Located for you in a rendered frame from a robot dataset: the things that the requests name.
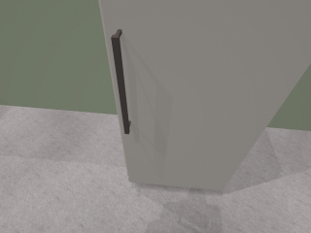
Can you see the handle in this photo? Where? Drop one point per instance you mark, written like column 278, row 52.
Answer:
column 116, row 45

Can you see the fridge door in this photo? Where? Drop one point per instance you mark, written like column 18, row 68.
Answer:
column 203, row 79

